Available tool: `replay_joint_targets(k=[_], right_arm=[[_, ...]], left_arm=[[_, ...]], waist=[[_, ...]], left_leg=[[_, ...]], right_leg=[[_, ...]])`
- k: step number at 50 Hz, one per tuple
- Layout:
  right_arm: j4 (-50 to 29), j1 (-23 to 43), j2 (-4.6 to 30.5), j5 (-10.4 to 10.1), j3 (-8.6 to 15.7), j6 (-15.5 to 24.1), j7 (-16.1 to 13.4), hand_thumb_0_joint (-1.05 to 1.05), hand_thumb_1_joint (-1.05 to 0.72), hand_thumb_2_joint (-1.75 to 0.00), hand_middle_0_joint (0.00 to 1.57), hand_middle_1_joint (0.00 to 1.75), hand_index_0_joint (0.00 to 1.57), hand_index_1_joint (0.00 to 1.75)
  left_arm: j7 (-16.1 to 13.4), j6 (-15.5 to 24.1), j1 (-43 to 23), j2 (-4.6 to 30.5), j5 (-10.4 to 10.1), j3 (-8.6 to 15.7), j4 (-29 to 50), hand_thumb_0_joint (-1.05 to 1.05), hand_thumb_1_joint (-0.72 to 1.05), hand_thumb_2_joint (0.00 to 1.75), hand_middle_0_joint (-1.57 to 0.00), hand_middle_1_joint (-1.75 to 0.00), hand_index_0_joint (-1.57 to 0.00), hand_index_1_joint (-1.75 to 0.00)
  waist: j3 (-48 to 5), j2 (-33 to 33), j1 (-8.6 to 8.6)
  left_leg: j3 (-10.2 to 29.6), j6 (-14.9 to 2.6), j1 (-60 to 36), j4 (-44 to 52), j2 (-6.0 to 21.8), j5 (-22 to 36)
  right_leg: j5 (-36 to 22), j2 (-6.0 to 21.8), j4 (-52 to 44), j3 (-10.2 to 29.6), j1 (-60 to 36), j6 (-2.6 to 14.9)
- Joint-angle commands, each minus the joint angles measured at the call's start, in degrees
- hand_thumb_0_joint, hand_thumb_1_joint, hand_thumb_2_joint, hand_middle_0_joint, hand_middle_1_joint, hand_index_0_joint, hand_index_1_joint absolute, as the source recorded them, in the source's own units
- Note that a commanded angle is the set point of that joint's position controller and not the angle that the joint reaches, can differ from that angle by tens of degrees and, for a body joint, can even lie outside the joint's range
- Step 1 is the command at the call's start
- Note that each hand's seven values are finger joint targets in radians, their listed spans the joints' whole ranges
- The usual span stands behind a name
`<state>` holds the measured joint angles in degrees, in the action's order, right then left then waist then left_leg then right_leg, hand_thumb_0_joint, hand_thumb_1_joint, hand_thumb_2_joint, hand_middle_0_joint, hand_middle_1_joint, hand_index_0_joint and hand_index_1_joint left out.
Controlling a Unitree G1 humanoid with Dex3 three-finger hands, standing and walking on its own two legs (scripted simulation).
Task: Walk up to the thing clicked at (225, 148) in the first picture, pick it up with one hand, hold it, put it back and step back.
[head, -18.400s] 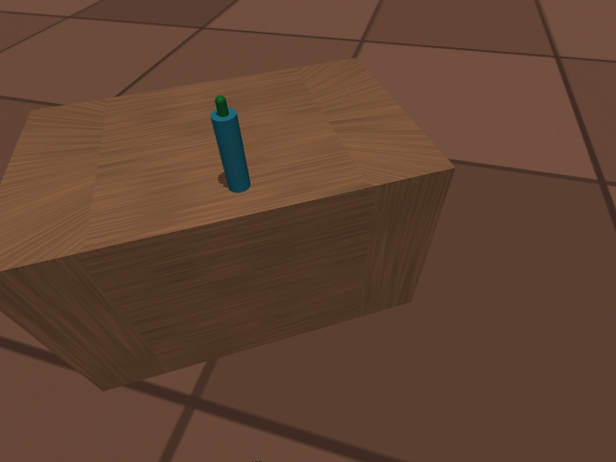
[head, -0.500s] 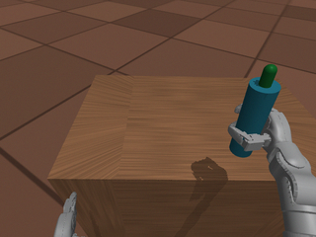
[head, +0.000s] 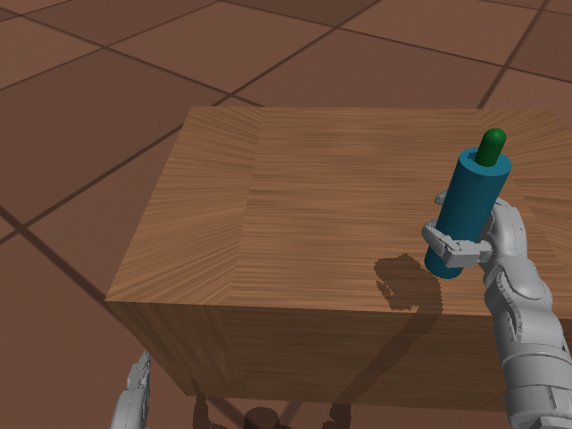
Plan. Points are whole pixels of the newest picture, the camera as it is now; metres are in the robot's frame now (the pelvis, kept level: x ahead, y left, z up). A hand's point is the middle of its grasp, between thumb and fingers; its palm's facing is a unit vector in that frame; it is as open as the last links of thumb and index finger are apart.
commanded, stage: crouch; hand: right
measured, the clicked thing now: (465, 209) +0.38 -0.18 +0.14
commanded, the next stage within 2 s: lower in 0.56 s
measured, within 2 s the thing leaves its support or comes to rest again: rests again in 1.50 s
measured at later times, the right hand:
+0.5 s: hand (442, 229) +0.40 -0.18 +0.06, palm faces +0.05 +1.00 +0.02, open 7.8 cm
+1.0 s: hand (428, 243) +0.42 -0.18 +0.00, palm faces +0.05 +1.00 +0.03, open 7.8 cm
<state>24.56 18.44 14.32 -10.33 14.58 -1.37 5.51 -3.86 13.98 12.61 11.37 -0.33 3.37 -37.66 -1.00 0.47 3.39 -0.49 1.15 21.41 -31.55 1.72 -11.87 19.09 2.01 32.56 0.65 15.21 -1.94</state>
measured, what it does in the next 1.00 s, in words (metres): stands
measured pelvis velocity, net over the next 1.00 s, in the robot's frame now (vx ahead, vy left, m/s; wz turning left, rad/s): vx -0.02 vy -0.01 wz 0.01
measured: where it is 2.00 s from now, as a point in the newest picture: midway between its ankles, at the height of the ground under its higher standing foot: outside the picture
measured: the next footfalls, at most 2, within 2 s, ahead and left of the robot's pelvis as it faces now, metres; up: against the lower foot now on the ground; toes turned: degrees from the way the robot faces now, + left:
none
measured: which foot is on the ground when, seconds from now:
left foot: down 0.00-1.00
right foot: down 0.00-1.00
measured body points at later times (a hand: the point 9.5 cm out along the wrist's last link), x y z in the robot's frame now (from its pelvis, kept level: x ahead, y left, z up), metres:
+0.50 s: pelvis -0.01 -0.01 -0.01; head +0.03 -0.02 +0.44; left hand +0.13 +0.26 -0.08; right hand +0.40 -0.24 +0.06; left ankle +0.05 +0.13 -0.73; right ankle -0.02 -0.14 -0.73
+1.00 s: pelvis -0.02 -0.01 -0.04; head +0.06 -0.03 +0.41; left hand +0.13 +0.26 -0.07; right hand +0.41 -0.24 +0.00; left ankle +0.05 +0.13 -0.73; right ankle -0.02 -0.14 -0.73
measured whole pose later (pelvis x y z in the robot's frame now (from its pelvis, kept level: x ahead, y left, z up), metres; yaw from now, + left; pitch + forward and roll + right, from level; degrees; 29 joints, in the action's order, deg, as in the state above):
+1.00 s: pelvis -0.02 -0.01 -0.04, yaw +1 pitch +13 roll +0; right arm 56.5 34.5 19.6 -7.1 18.8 20.6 8.8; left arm -2.5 10.1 17.7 12.7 0.9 1.8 -19.3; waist -4.5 -2.6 7.9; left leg 0.8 1.9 43.6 -46.9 1.7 -16.0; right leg 25.3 1.9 50.6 0.1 38.0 -1.2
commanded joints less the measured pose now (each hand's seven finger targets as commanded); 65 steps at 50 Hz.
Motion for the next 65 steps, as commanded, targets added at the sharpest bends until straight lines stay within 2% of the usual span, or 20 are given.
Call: replay_joint_targets(k=[1,2,5,6,7,8,10,13,16,24,27,31,32,36,38,42,44,54,57,65], right_arm=[[-11.1,27.2,10.7,-1.4,1.9,11.1,1.0,0.0,-0.47,-1.35,1.39,1.46,1.41,1.46],[-2.7,23.3,8.1,-1.7,1.1,11.3,1.6,0.0,-0.45,-1.34,1.38,1.46,1.4,1.46],[-11.7,35.3,15.9,-1.3,3.6,14.4,2.1,0.0,-0.4,-1.31,1.33,1.42,1.36,1.42],[-5.9,32.2,13.0,-1.0,1.4,14.1,2.3,0.0,-0.43,-1.31,1.34,1.42,1.37,1.42],[-2.2,29.9,12.3,-1.2,1.8,14.1,2.4,0.0,-0.41,-1.32,1.33,1.42,1.36,1.42],[1.5,27.9,11.5,-1.3,1.7,14.5,2.7,0.0,-0.4,-1.32,1.33,1.42,1.36,1.42],[-3.9,35.3,16.0,-1.5,4.4,16.7,2.7,0.0,-0.4,-1.31,1.32,1.41,1.35,1.41],[2.7,31.9,13.2,-1.4,3.0,17.3,3.3,0.0,-0.4,-1.34,1.33,1.43,1.36,1.43],[-0.9,37.7,17.4,-0.9,5.0,19.3,2.9,0.0,-0.4,-1.34,1.34,1.44,1.37,1.44],[8.7,39.5,13.9,-0.1,2.7,21.7,3.0,0.0,-0.35,-1.35,1.34,1.45,1.37,1.45],[8.7,42.3,16.2,0.2,3.6,22.3,2.8,0.0,-0.36,-1.34,1.34,1.45,1.37,1.45],[10.3,43.8,17.4,0.7,4.4,23.1,2.3,0.0,-0.37,-1.34,1.34,1.45,1.37,1.45],[11.3,44.2,18.6,0.7,5.6,23.3,2.0,0.0,-0.36,-1.34,1.34,1.45,1.37,1.45],[16.0,41.1,15.8,0.9,4.4,23.8,2.1,0.0,-0.36,-1.32,1.33,1.44,1.36,1.44],[17.9,40.9,16.8,1.2,5.3,24.3,2.3,0.0,-0.36,-1.32,1.33,1.43,1.36,1.43],[16.8,43.3,17.5,1.7,5.8,26.2,2.7,0.0,-0.34,-1.3,1.31,1.41,1.34,1.41],[16.8,43.8,16.2,1.6,4.7,27.1,3.5,0.0,-0.34,-1.3,1.31,1.41,1.34,1.41],[14.1,45.5,19.8,2.1,8.2,30.3,3.5,0.0,-0.4,-1.36,1.37,1.47,1.4,1.47],[17.1,43.2,15.9,2.3,6.3,30.3,3.6,0.0,-0.39,-1.39,1.39,1.5,1.42,1.5],[14.6,43.6,18.2,2.9,7.1,30.3,4.0,0.0,-0.39,-1.37,1.37,1.49,1.4,1.49]], left_arm=[[-1.0,1.2,-5.7,6.3,-0.2,1.7,7.7,0.0,-0.57,0.08,-0.05,-0.05,-0.04,-0.06],[-1.0,1.1,-8.4,5.5,-0.5,0.7,9.0,0.0,-0.58,0.08,-0.06,-0.05,-0.04,-0.06],[-1.8,0.6,-9.3,9.9,-0.2,3.6,12.5,0.0,-0.57,0.07,-0.06,-0.05,-0.05,-0.06],[-1.7,0.1,-6.9,8.6,-0.2,2.5,11.6,0.0,-0.58,0.07,-0.06,-0.05,-0.04,-0.06],[-1.9,-0.5,-2.5,10.6,-0.2,4.6,8.8,0.0,-0.57,0.07,-0.06,-0.05,-0.05,-0.06],[-1.5,-0.6,-2.3,7.9,-0.5,1.9,10.4,0.0,-0.57,0.07,-0.06,-0.05,-0.05,-0.06],[-1.4,-0.6,-5.1,7.5,-0.6,1.7,12.8,0.0,-0.57,0.07,-0.06,-0.05,-0.05,-0.06],[-0.9,-1.4,-0.6,5.6,-0.5,1.1,9.0,0.0,-0.57,0.07,-0.06,-0.05,-0.05,-0.06],[-1.1,-0.9,-3.4,9.6,-0.2,3.6,14.6,0.0,-0.57,0.07,-0.06,-0.05,-0.05,-0.06],[-0.3,-1.0,-3.3,7.4,-0.3,1.7,16.9,0.0,-0.57,0.07,-0.06,-0.05,-0.05,-0.06],[-0.5,-1.3,-2.2,9.5,-0.1,3.0,17.7,0.0,-0.57,0.07,-0.05,-0.05,-0.05,-0.06],[0.0,-1.3,-1.4,7.5,-0.1,0.8,20.5,0.0,-0.56,0.05,-0.05,-0.05,-0.05,-0.05],[-0.2,-1.4,0.6,8.9,0.0,2.4,19.3,0.0,-0.56,0.06,-0.05,-0.05,-0.05,-0.05],[0.4,-1.0,0.8,7.5,0.2,1.1,21.5,0.0,-0.56,0.06,-0.06,-0.05,-0.05,-0.06],[0.2,-0.8,1.0,10.0,0.3,3.6,22.8,0.0,-0.56,0.06,-0.06,-0.05,-0.05,-0.06],[0.4,-0.5,2.3,10.5,0.6,4.0,26.6,0.0,-0.56,0.06,-0.06,-0.05,-0.05,-0.06],[0.8,-0.7,3.7,7.6,0.8,1.1,26.4,0.0,-0.57,0.07,-0.06,-0.05,-0.05,-0.07],[1.0,-1.5,6.9,9.8,1.7,2.9,30.9,0.0,-0.58,0.07,-0.06,-0.05,-0.04,-0.07],[1.5,-1.8,6.5,8.0,1.7,1.4,31.7,0.0,-0.57,0.07,-0.06,-0.05,-0.05,-0.07],[1.3,-2.1,8.1,11.4,1.7,4.5,38.1,0.0,-0.57,0.06,-0.06,-0.05,-0.05,-0.06]], waist=[[-15.8,1.3,-0.1],[-13.6,-1.4,0.32],[-25.2,2.9,0.44],[-22.5,2.3,1.36],[-18.7,1.0,2.01],[-18.2,-0.8,1.79],[-22.9,2.3,0.92],[-17.6,2.4,1.77],[-24.5,2.8,1.89],[-23.6,2.3,2.27],[-25.1,3.3,2.34],[-24.4,4.0,1.98],[-23.4,3.7,2.47],[-20.8,1.5,2.58],[-21.6,0.6,3.63],[-27.6,0.9,4.15],[-27.8,3.6,3.9],[-33.3,6.1,4.38],[-29.8,5.2,4.37],[-33.5,4.4,5.56]], left_leg=[[-1.4,-0.78,-9.2,1.9,-0.9,13.1],[-1.6,-0.58,-8.0,2.2,-1.0,11.4],[-1.1,-0.74,-9.7,0.7,-0.9,13.8],[-1.3,-0.72,-8.8,0.9,-1.0,13.2],[-1.5,-0.73,-7.2,0.9,-1.2,12.9],[-1.8,-0.6,-7.2,1.0,-1.4,12.4],[-1.4,-0.77,-8.4,0.1,-1.2,13.8],[-1.0,-0.88,-5.0,-0.4,-1.3,12.8],[-0.7,-0.87,-6.5,-1.6,-1.2,14.9],[-0.6,-1.04,-3.5,-3.7,-1.3,10.9],[-0.7,-1.0,-1.9,-4.0,-1.6,8.4],[-0.6,-0.99,-1.1,-4.3,-1.7,6.6],[-0.9,-1.05,0.4,-4.7,-1.9,5.9],[-0.5,-0.75,1.6,-5.4,-1.7,3.0],[0.1,-0.52,3.6,-6.3,-1.5,2.6],[-0.1,-0.8,3.6,-9.7,-1.5,8.5],[-0.2,-0.95,5.7,-10.8,-1.6,8.4],[-0.1,-1.36,8.2,-15.6,-1.8,10.1],[-0.1,-1.41,10.3,-16.1,-1.7,7.6],[-0.6,-1.25,10.7,-17.6,-1.8,6.8]], right_leg=[[-14.9,-1.9,-3.2,-0.8,-0.1,1.99],[-13.1,-1.8,-3.2,-0.7,2.1,2.3],[-15.7,-1.7,-2.0,-1.0,-2.9,1.87],[-15.1,-1.9,-2.2,-1.0,-2.2,1.91],[-15.0,-1.7,-2.3,-0.7,-1.2,1.85],[-14.9,-1.6,-2.3,-0.5,0.1,1.96],[-16.1,-1.7,-1.5,-0.9,-0.5,1.73],[-14.7,-1.9,-1.1,-1.1,2.3,1.77],[-16.9,-1.8,0.6,-1.1,0.9,1.64],[-12.6,-1.8,2.7,-0.8,6.1,1.69],[-10.6,-1.5,2.7,-0.5,6.3,1.67],[-8.7,-1.5,2.9,-0.6,7.6,1.51],[-8.4,-1.2,3.2,-0.3,8.1,1.46],[-3.7,-1.7,4.0,-0.7,12.4,2.08],[-2.7,-1.7,5.4,-0.8,13.5,2.49],[-9.8,-1.8,8.8,-0.4,12.4,2.02],[-11.6,-1.8,9.9,-0.4,12.5,1.78],[-15.5,-1.8,15.0,0.0,14.8,1.28],[-12.1,-1.9,15.5,0.0,17.8,1.41],[-9.6,-1.7,16.9,0.3,18.3,1.62]])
